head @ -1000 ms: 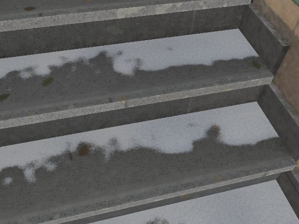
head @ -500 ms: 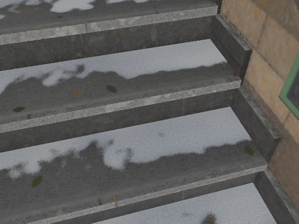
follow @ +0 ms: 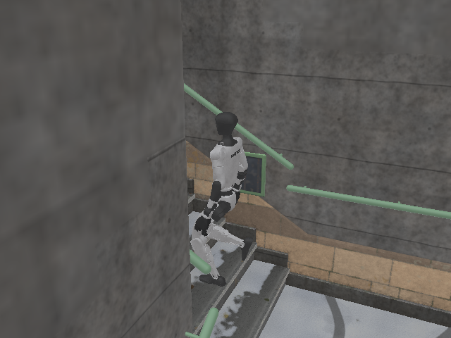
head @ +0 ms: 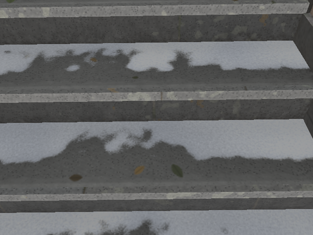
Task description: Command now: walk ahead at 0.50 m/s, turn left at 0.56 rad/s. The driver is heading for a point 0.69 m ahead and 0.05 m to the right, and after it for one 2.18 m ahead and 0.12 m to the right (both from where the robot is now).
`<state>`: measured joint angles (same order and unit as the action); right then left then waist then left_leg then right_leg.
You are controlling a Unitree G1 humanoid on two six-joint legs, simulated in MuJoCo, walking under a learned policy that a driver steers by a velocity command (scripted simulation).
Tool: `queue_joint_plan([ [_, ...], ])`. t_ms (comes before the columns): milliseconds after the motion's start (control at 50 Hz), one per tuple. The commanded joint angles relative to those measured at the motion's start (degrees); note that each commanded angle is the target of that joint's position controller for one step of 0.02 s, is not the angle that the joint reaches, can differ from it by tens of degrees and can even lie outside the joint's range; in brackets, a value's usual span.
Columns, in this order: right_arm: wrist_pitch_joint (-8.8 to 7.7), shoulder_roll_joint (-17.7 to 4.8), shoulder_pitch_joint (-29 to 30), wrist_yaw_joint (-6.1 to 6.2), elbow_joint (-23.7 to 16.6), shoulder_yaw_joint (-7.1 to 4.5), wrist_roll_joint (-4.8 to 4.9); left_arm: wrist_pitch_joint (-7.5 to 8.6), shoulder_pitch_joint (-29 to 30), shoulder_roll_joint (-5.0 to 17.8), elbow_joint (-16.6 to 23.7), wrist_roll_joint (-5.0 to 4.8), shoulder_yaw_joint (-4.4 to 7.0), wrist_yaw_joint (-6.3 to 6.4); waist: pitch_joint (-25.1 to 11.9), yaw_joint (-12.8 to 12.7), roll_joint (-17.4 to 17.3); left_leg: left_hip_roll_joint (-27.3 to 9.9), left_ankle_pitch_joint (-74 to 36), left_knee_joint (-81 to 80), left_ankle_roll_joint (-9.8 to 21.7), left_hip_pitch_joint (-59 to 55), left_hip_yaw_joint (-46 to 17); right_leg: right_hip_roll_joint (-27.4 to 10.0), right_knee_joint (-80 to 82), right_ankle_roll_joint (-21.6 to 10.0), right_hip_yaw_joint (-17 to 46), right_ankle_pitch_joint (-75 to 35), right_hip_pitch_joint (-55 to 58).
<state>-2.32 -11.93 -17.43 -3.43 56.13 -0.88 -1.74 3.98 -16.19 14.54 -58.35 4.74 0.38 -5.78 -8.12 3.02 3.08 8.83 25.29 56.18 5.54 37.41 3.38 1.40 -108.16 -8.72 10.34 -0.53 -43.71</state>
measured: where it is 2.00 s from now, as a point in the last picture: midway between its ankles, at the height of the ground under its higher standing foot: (190, 87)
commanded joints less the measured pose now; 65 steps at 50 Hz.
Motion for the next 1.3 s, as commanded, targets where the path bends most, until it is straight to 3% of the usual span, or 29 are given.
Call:
queue_joint_plan([
  [20, -1.75, 5.75, 3.66, -0.81, 3.42, 2.64, -1.21, -0.76, 5.03, -2.82, 7.35, -0.33, -1.53, 1.92, 3.32, -7.32, 0.61, -12.96, -10.45, -29.92, 10.69, -12.54, -27.89, -1.64, -12.83, -4.04, 0.45, 2.65, -27.49],
  [80, -4.6, 1.11, 2.7, 0.06, 2.32, 2.07, -2.64, -1.03, 7.57, -1.85, 8.21, -2.3, -1.71, 1.61, 5.25, -6.29, -7.58, -10.0, -13.62, -35.2, 9.79, 0.68, -18.92, -2.38, -17.48, -1.78, -7.81, 11.62, -19.82],
  [160, -3.71, 0.64, -16.05, -0.46, 8.93, 3.0, -6.88, -0.33, 23.26, -1.46, 17.48, -1.59, -3.8, 3.67, 6.75, -0.2, -0.69, -13.8, -4.47, -34.0, 6.38, -21.68, -26.42, -5.45, -5.8, -3.27, -5.11, 16.19, -41.82],
  [220, -3.24, -4.83, -7.12, -1.92, 2.44, 1.78, -1.29, -3.71, 38.45, -2.47, 25.47, -1.69, -4.65, 3.02, 7.96, -0.62, -7.01, -14.86, -5.77, -52.74, 9.28, 11.77, -23.7, -6.27, 21.4, 2.71, -16.0, 23.85, -1.38],
  [240, -3.43, -8.54, -7.38, -2.6, 2.43, 0.91, -0.14, -4.3, 31.22, -5.96, 24.42, -2.81, -5.26, 0.84, 7.79, -4.33, -15.39, -17.8, -33.21, -51.65, 11.89, 12.99, -21.99, -2.93, 15.74, 4.75, -18.47, 20.05, 9.56],
  [280, -5.23, -13.95, -6.45, -2.34, 0.25, -1.54, 2.43, -4.29, 22.48, 2.06, 21.01, -3.06, -2.22, 0.22, 0.49, -8.33, -11.74, -19.9, -86.1, -40.38, 10.61, -15.41, -17.07, 3.35, 34.0, 5.4, -20.68, 22.68, 6.41],
  [320, -5.28, -7.95, -16.09, -3.87, 6.15, -2.48, -1.18, -2.52, -0.62, 7.98, 13.88, -2.61, 0.61, 0.92, -14.55, -8.46, -5.13, -15.29, -87.45, -12.64, 4.38, -20.48, -13.94, -3.63, 46.39, -5.2, -0.7, -7.25, 29.92],
  [340, -4.39, -1.0, -17.18, -5.15, 5.2, -1.76, -3.47, -2.29, -14.78, 11.23, 9.35, -0.69, 1.79, 1.45, -19.57, -11.76, 10.76, -3.81, -34.38, 4.09, 2.48, 2.72, -15.98, -14.18, 70.17, -13.41, 31.75, 13.68, 46.67],
  [360, -2.62, -0.95, -8.13, -5.4, 4.96, -2.98, -2.1, -2.08, -20.5, 10.78, 6.97, 0.54, 2.07, 2.16, -7.62, -16.69, 15.44, 0.4, -21.78, 32.35, 2.13, 17.95, -23.09, -15.91, 83.29, -12.08, 49.07, 49.27, 38.89],
  [380, -2.55, 0.14, -3.3, -4.36, 2.45, -2.95, -0.15, 0.19, -17.0, 10.52, 5.12, -1.61, 2.49, 2.42, 4.56, -13.59, 13.33, -0.95, -24.71, 43.17, 2.93, 28.3, -21.22, -14.26, 83.8, -8.18, 43.99, 60.05, 32.25],
  [460, -1.68, -0.58, -1.44, -0.35, 2.46, -1.73, -0.49, 0.85, 6.05, -7.54, 3.08, -4.0, -1.74, 2.99, 2.2, 0.84, -3.72, -6.93, -31.33, 50.03, 5.46, 23.04, -19.01, -10.54, 80.13, -3.79, 18.15, 34.18, 12.15],
  [540, -0.97, 0.01, 3.46, -0.9, -1.39, -0.01, -0.31, 1.79, 0.18, -5.45, 0.23, -1.09, -1.26, 1.99, 4.57, 0.04, -1.79, -8.96, -24.45, 51.64, 5.41, 33.27, -10.72, -8.12, 85.58, -3.8, 3.14, 24.67, 16.08],
  [600, -0.93, 0.34, 7.67, -0.48, -3.14, 1.34, -0.47, 1.76, -8.5, -4.17, -3.43, 1.09, -1.46, 1.83, 7.0, -3.44, 2.8, -9.46, -18.45, 69.78, 6.93, 45.77, -9.36, -11.22, 89.3, -7.89, 8.67, 26.35, 23.36],
  [720, 0.18, 2.15, 19.45, 0.81, -11.13, 3.8, -1.0, 2.55, -20.37, -6.21, -9.67, 3.62, -3.75, 1.79, 10.86, -6.11, -1.91, -13.36, -19.91, 70.27, 8.65, 65.34, -6.74, -13.73, 90.33, -6.68, 4.58, 20.63, 37.96],
  [740, 0.71, 8.88, 29.03, 3.38, -19.61, 4.27, -0.89, 4.33, -16.51, -4.14, -5.14, -7.34, -1.85, 6.47, 15.94, -3.87, -7.55, -13.93, -12.57, 59.6, 0.45, 49.8, 0.84, -12.81, 99.12, -3.28, 4.76, 31.52, 24.86],
  [760, 1.39, 7.51, 32.5, 3.73, -22.8, 4.55, -0.07, 4.63, -17.0, -4.13, -5.4, -8.1, -2.39, 8.37, 18.99, -4.96, -8.43, -15.53, -12.94, 54.06, -1.84, 44.98, 0.58, -12.85, 103.7, -3.43, 6.36, 30.13, 20.43],
  [820, 3.9, 5.12, 28.66, 3.56, -25.62, 3.57, 0.4, 3.59, -22.44, -1.13, -5.59, -7.01, -0.16, 10.87, 16.47, -6.09, -0.74, -17.05, -6.1, 41.57, -1.14, 40.99, 1.67, -16.18, 111.22, -4.49, 1.27, 5.84, 41.02],
  [840, 5.54, 4.47, 41.17, -0.54, -26.45, 4.51, -2.72, 3.13, -27.7, -6.93, -9.12, -0.16, -2.99, 2.0, 3.98, -6.94, 9.53, -15.1, -3.82, 27.32, 5.64, 38.9, 6.17, -16.17, 105.69, -5.09, -3.67, -11.03, 44.86],
  [880, 5.39, 2.87, 39.38, -3.28, -26.27, 3.55, -1.67, 3.68, -24.5, -0.98, -6.53, -0.59, -2.1, -2.67, 0.67, -2.22, 11.53, -8.05, -2.7, 26.33, 5.5, 18.36, 15.16, -15.89, 98.8, -10.67, -9.11, -75.26, 40.18],
  [920, 3.73, 3.21, 30.51, -2.6, -23.13, 3.72, -0.92, 4.43, -23.24, 5.43, -6.64, -3.31, 0.59, -1.77, 0.04, 1.05, 13.05, -5.01, -5.38, 5.65, 2.78, 8.93, 13.78, -17.16, 91.46, -5.62, -8.91, -94.52, 55.17],
  [940, 3.33, 1.1, 19.15, -0.84, -18.92, 2.57, -0.58, 4.28, -20.4, 7.65, -5.55, -2.19, 1.84, -1.9, -5.43, 4.71, 12.58, -4.99, -14.08, 1.75, 3.3, -8.27, 7.4, -17.38, 83.46, -0.63, -7.61, -96.03, 50.31],
  [960, 3.83, 0.3, 5.71, 0.06, -12.74, 2.44, -0.05, 4.0, -22.76, 2.75, -3.92, -1.77, 1.8, -1.63, -18.52, 5.4, 0.07, -13.05, -42.67, 1.73, 9.75, -37.73, -7.12, -13.25, 69.29, 4.82, -5.92, -75.12, 31.18],
  [980, 5.12, -2.64, -9.23, 0.1, -7.98, 0.73, -2.39, 2.55, -20.75, -0.25, -1.86, -0.67, 1.76, -2.36, -24.93, 10.99, -14.95, -24.56, -49.71, -16.96, 18.36, -56.94, -33.63, -1.45, 55.24, 6.74, -2.89, -12.25, 10.39],
  [1000, 4.43, -8.11, -17.45, 0.08, -4.39, -2.24, -4.57, 1.15, -14.78, 1.01, -2.18, -4.86, 4.07, -2.67, -17.39, 11.66, -14.87, -30.46, -47.16, -28.77, 20.53, -44.82, -50.75, 5.72, 19.5, 8.1, 6.05, 7.24, 5.35],
  [1020, 1.58, -11.16, -10.42, 1.07, -3.53, -3.27, -3.88, 1.71, -10.19, -1.05, -0.57, -6.05, 4.42, -1.6, -6.46, 7.71, -7.76, -30.46, -39.9, -30.09, 16.11, -33.41, -46.33, 5.48, 3.05, 6.51, 11.47, 3.27, -3.4],
  [1080, -1.35, 5.11, 14.86, -1.63, -3.33, 1.08, -0.31, 1.0, -7.33, -5.37, 0.69, -4.06, 2.6, 1.02, -0.88, -4.94, -0.42, -27.72, -46.03, -30.28, 10.58, -17.22, -20.17, 1.78, -7.51, -0.72, 7.19, 8.11, -8.22],
  [1120, -2.45, 8.24, 20.76, -0.5, -4.21, 1.52, -1.05, -0.6, -7.72, -9.1, 2.31, -4.42, 0.67, 1.73, -0.56, -10.24, -1.88, -22.2, -42.17, -32.76, 5.3, -11.66, -3.75, -2.19, 3.08, -1.35, 3.04, 11.9, -8.55],
  [1200, -3.4, -0.9, 18.66, 2.1, -7.24, -1.65, -4.14, -0.54, -3.78, -4.66, 2.78, -5.3, 0.79, -0.66, 0.18, -8.68, -6.61, -18.13, -35.98, -39.89, 7.12, -6.37, 7.37, -1.66, -10.06, 4.6, -8.02, 11.2, -8.19],
  [1300, -2.76, -5.56, 4.14, 1.56, -3.24, -1.86, -4.76, -1.45, 5.6, 0.79, 8.17, -5.35, 1.46, 3.43, 2.48, -3.3, -5.76, -30.44, -50.9, -38.04, 13.06, -37.29, -1.07, 0.87, -24.47, 4.85, 3.65, 15.13, -37.6],
])
Velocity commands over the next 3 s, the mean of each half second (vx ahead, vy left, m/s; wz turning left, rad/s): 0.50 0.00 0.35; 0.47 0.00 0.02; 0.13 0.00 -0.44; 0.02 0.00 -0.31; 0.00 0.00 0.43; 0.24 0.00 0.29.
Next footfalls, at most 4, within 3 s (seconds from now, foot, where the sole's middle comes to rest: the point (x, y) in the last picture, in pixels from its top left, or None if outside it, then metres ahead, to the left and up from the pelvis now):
0.30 right None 0.35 -0.15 -0.54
0.94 left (126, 160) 0.66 0.10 -0.36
1.70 right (226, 73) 0.91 -0.27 -0.19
2.22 left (163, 79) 0.89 -0.04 -0.19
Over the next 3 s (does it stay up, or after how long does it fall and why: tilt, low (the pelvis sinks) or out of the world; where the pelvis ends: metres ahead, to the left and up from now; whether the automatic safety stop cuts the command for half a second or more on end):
stays up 0.99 -0.12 0.57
